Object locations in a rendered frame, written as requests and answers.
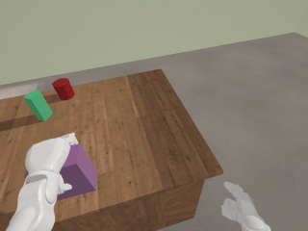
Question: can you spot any robot right forearm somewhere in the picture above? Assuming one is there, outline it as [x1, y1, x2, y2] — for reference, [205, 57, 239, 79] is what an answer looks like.
[241, 212, 271, 231]

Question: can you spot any sponge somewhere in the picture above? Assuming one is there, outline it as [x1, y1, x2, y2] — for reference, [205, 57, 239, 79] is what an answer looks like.
[24, 143, 97, 201]

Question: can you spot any table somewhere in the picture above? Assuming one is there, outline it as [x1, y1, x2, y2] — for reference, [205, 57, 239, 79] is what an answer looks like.
[0, 69, 224, 231]

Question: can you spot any robot right hand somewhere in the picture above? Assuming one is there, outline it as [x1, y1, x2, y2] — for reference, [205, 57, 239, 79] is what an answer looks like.
[221, 182, 258, 225]

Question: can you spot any robot left forearm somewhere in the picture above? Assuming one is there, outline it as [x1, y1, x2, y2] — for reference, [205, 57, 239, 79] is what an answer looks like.
[6, 170, 60, 231]

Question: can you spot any robot left hand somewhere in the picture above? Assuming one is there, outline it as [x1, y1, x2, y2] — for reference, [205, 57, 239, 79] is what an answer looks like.
[25, 133, 78, 194]

